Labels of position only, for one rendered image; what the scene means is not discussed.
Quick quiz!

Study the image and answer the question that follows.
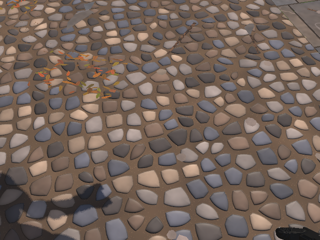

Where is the robot right hand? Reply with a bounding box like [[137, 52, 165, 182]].
[[275, 227, 320, 240]]

